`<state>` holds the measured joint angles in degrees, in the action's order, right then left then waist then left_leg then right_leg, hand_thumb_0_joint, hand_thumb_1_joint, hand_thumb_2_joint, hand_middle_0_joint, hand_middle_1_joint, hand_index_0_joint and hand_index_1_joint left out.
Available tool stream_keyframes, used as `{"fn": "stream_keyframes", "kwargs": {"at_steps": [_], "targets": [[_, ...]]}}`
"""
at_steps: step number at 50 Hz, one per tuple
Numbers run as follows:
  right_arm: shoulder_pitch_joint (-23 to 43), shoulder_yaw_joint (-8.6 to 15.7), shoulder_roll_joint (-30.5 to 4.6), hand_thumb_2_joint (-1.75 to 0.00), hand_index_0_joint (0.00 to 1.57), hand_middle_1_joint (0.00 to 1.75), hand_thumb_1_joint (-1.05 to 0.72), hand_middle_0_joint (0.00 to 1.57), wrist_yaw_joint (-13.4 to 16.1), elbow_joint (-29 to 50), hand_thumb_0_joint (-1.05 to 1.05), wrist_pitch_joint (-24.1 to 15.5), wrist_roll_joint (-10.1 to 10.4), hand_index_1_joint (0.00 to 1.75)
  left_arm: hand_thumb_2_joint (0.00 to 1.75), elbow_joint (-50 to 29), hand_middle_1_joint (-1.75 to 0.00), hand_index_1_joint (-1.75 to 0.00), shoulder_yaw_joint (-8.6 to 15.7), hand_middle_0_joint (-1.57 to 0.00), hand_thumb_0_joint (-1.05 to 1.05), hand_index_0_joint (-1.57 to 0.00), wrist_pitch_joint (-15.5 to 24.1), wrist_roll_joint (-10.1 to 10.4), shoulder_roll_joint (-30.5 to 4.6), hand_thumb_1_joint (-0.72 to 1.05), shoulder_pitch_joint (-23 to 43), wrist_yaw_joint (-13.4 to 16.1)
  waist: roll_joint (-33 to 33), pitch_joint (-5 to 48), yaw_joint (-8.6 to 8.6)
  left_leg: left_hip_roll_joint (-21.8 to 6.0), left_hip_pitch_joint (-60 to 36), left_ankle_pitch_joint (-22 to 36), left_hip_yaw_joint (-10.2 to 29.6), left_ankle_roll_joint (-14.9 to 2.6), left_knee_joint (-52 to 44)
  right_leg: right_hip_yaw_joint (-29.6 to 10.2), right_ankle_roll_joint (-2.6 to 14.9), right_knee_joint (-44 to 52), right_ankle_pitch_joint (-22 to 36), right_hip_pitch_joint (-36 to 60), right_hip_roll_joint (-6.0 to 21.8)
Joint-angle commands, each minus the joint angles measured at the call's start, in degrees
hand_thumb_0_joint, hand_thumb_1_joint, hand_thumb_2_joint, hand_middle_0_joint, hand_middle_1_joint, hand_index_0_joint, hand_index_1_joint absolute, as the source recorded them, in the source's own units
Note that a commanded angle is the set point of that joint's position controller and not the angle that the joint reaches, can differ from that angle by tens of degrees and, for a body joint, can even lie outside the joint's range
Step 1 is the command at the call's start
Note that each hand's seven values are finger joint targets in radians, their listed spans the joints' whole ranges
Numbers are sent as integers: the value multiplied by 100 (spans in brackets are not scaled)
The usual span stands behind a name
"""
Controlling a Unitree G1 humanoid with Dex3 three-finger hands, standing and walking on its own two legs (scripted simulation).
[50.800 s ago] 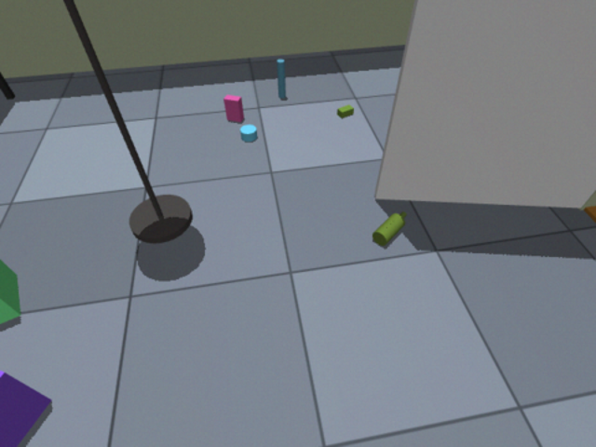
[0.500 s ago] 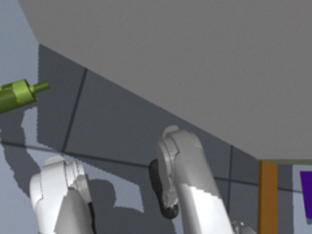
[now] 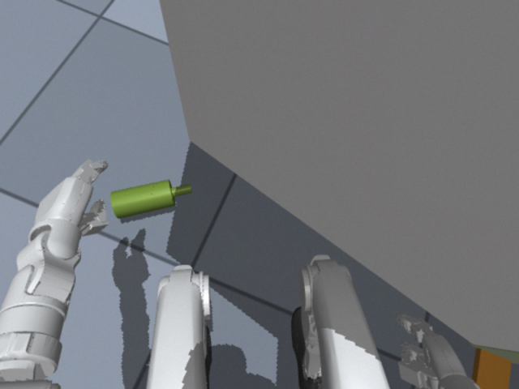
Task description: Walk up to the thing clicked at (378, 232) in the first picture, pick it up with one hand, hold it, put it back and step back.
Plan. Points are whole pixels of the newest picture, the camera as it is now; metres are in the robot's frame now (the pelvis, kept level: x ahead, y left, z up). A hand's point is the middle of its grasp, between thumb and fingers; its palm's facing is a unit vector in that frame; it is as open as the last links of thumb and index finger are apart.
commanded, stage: home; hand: left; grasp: from above
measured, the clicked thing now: (154, 196) +0.53 +0.25 -0.42
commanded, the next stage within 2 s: none
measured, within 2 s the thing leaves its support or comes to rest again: neither
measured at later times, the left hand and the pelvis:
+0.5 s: hand (71, 285) +0.27 +0.19 +0.09, palm faces +0.08 -0.96 -0.26, open 7.4 cm; pelvis +0.04 -0.01 +0.18, yaw +3 degrees
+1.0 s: hand out of the picture +0.22 +0.18 +0.21, palm faces +0.14 -0.97 -0.20, open 7.4 cm; pelvis +0.08 -0.01 +0.25, yaw +5 degrees
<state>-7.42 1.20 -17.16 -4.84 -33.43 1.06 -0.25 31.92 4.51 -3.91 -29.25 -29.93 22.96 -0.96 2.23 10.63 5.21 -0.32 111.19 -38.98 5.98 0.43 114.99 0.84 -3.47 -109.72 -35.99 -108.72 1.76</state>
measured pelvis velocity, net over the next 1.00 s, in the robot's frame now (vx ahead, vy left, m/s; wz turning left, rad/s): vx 0.08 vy -0.01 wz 0.09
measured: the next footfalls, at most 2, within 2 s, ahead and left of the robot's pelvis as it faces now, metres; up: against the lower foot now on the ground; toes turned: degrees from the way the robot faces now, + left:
none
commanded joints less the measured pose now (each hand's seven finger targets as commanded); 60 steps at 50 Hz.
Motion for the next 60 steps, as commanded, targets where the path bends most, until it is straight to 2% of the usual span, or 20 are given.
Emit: {"fn": "stream_keyframes", "kwargs": {"at_steps": [1, 3, 5, 8, 9, 11, 12, 17, 20, 22, 23, 26, 27, 31, 33, 36, 43, 46, 56, 60], "targets": [[-507, 407, -888, -90, 20, 30, -90, 20, 250, 520, 0, -240, 112, 30, 90, -1586, -30, -30, 445, -20, 0, -20, -51, 652, -794, 90, 637, 273, 845, 3012, 45, -37, -3190, 699, -59, -127, -2301, 350, 508, 1590, 760, 2130, -142], [-388, 408, -855, -90, 20, 30, -90, 20, 322, 619, 0, -310, 147, 30, 90, -1874, -30, -30, 337, -20, 0, -20, -221, 891, -566, 90, 247, 298, 888, 2993, 2, -52, -3558, 689, -56, -98, -2596, 328, 509, 1851, 719, 2364, -141], [-259, 375, -800, -90, 20, 30, -90, 20, 395, 732, 0, -380, 170, 30, 90, -2269, -30, -30, 375, -20, 0, -20, -388, 1229, -448, 90, 34, 350, 790, 3117, -2, -29, -3741, 604, -67, -121, -2777, 285, 483, 2121, 688, 2777, -141], [-62, 298, -695, -90, 20, 30, -90, 20, 546, 833, 0, -491, 210, 30, 90, -2528, -30, -30, 322, -20, 0, -20, -669, 1713, -213, 90, -555, 406, 585, 2741, 24, -5, -3893, 292, -122, -148, -3160, 190, 452, 2681, 411, 3258, -149], [-33, 278, -657, -90, 20, 30, -90, 20, 596, 821, 0, -522, 213, 30, 90, -2474, -30, -30, 313, -20, 0, -20, -766, 1876, -123, 90, -823, 417, 454, 2560, 43, -8, -3963, 284, -128, -150, -3286, 171, 441, 2864, 379, 3381, -154], [25, 238, -608, -90, 20, 30, -90, 20, 696, 910, 0, -593, 231, 30, 90, -2952, -30, -30, 348, -20, 0, -20, -930, 2182, -80, 90, -1087, 452, 506, 2674, -38, -4, -4348, 387, -164, -142, -3514, 117, 438, 3148, 462, 3795, -152], [46, 214, -572, -90, 20, 30, -90, 20, 738, 907, 0, -630, 243, 30, 90, -2940, -30, -30, 292, -20, 0, -20, -1034, 2303, 42, 90, -1251, 457, 453, 2537, 21, -15, -4468, 495, -169, -141, -3624, 104, 432, 3270, 554, 3904, -147], [-103, 60, -392, -90, 20, 30, -90, 20, 970, 969, 0, -814, 277, 30, 90, -3420, -30, -30, 358, -20, 0, -20, -1397, 2772, 358, 90, -2080, 566, 339, 2248, -32, -33, -5190, 863, -106, -125, -4298, 103, 422, 3952, 874, 4757, -160], [-226, -18, -304, -90, 20, 30, -90, 20, 1131, 932, 0, -947, 281, 30, 90, -3600, -30, -30, 348, -20, 0, -20, -1582, 3012, 589, 90, -2460, 613, 270, 2081, -8, -38, -5603, 1340, -179, -121, -4618, 90, 412, 4380, 1296, 5339, -178], [-298, -67, -267, -90, 20, 30, -90, 20, 1242, 968, 0, -1044, 283, 30, 90, -3734, -30, -30, 353, -20, 0, -20, -1667, 3132, 734, 90, -2857, 610, 320, 1811, -88, -48, -5888, 1381, -119, -93, -4961, 112, 415, 4617, 1315, 5557, -181], [-320, -65, -275, -90, 20, 30, -90, 20, 1295, 957, 0, -1091, 270, 30, 90, -3768, -30, -30, 412, -20, 0, -20, -1697, 3160, 730, 90, -2947, 612, 361, 1767, -94, -67, -6069, 1482, -102, -79, -5095, 134, 418, 4707, 1394, 5652, -190], [-443, -98, -216, -90, 20, 30, -90, 20, 1417, 1022, 0, -1211, 252, 30, 90, -4048, -30, -30, 293, -20, 0, -20, -1782, 3259, 951, 90, -3483, 592, 365, 1577, -89, -46, -6475, 1843, -142, -56, -5441, 177, 397, 5075, 1697, 6119, -210], [-500, -108, -213, -90, 20, 30, -90, 20, 1447, 1064, 0, -1241, 250, 30, 90, -4142, -30, -30, 308, -20, 0, -20, -1827, 3297, 982, 90, -3724, 585, 359, 1468, -173, -33, -6590, 1825, -146, -55, -5590, 190, 392, 5221, 1691, 6274, -205], [-633, -100, -162, -90, 20, 30, -90, 20, 1538, 1149, 0, -1364, 202, 30, 90, -4518, -30, -30, 196, -20, 0, -20, -1931, 3319, 1125, 90, -4270, 536, 348, 1062, -158, -35, -7008, 2065, -211, -46, -6059, 252, 368, 5717, 1912, 6761, -245], [-642, -99, -134, -90, 20, 30, -90, 20, 1579, 1193, 0, -1422, 188, 30, 90, -4755, -30, -30, 196, -20, 0, -20, -1972, 3320, 1146, 90, -4570, 515, 362, 962, -225, -26, -7179, 2118, -229, -43, -6223, 280, 359, 5907, 1939, 6972, -257], [-628, -93, -131, -90, 20, 30, -90, 20, 1606, 1281, 0, -1494, 181, 30, 90, -4896, -30, -30, 133, -20, 0, -20, -2026, 3329, 1204, 90, -4970, 466, 85, 710, -232, 15, -7267, 2317, -311, -88, -6308, 330, 339, 6138, 2083, 7217, -281], [-598, -30, -196, -90, 20, 30, -90, 20, 1639, 1274, 0, -1671, 108, 30, 90, -5093, -30, -30, 91, -20, 0, -20, -2063, 3274, 1204, 90, -5100, 304, -174, 266, -209, 52, -7445, 2242, -423, -121, -6523, 372, 288, 6447, 1987, 7377, -257], [-588, 3, -225, -90, 20, 30, -90, 20, 1632, 1230, 0, -1733, 75, 30, 90, -5009, -30, -30, 87, -20, 0, -20, -2032, 3234, 1190, 90, -5021, 239, -143, 240, -161, 69, -7511, 2349, -453, -127, -6493, 348, 272, 6439, 2124, 7382, -236], [-489, -1, -246, -90, 20, 30, -90, 20, 1573, 1164, 0, -1814, 40, 30, 90, -5095, -30, -30, 72, -20, 0, -20, -1954, 3177, 1167, 90, -4969, 222, 274, 344, -262, 22, -7697, 2254, -329, -47, -6713, 423, 323, 6339, 1964, 7435, -261], [-432, -17, -216, -90, 20, 30, -90, 20, 1575, 1178, 0, -1807, 37, 30, 90, -5050, -30, -30, 60, -20, 0, -20, -1943, 3169, 1167, 90, -4998, 255, 158, 262, -285, 35, -7595, 2094, -349, -69, -6712, 416, 300, 6406, 1836, 7425, -266]]}}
